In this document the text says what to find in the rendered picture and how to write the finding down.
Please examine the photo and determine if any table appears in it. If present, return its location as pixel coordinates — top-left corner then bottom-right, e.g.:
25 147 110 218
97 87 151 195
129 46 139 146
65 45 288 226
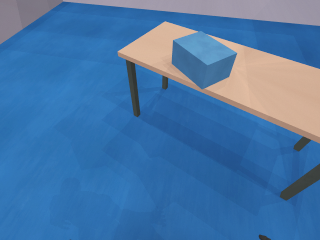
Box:
117 21 320 201

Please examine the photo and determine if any carton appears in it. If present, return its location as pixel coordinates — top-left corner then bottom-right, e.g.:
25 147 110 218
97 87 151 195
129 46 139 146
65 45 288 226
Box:
171 31 237 90

